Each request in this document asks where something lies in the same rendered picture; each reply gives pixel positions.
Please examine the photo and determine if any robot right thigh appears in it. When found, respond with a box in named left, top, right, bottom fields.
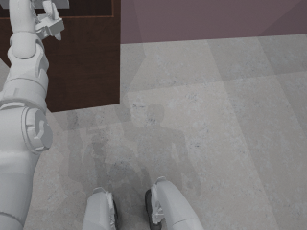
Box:
left=151, top=180, right=204, bottom=230

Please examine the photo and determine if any robot thigh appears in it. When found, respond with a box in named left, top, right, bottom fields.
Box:
left=82, top=191, right=115, bottom=230
left=151, top=180, right=204, bottom=230

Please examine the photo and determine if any cabinet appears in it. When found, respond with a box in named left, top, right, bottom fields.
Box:
left=0, top=0, right=121, bottom=113

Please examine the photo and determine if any handle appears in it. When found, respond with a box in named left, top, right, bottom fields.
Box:
left=0, top=0, right=70, bottom=10

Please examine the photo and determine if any robot left forearm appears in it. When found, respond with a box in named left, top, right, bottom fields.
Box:
left=0, top=32, right=49, bottom=116

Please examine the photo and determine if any left robot upper arm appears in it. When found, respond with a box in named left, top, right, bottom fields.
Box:
left=0, top=106, right=53, bottom=230

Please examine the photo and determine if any drawer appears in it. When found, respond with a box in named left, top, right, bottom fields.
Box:
left=0, top=0, right=112, bottom=18

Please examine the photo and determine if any robot left thigh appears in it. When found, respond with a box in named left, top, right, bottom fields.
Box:
left=82, top=191, right=115, bottom=230

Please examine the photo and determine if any left robot hand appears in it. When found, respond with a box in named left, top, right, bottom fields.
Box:
left=9, top=0, right=65, bottom=41

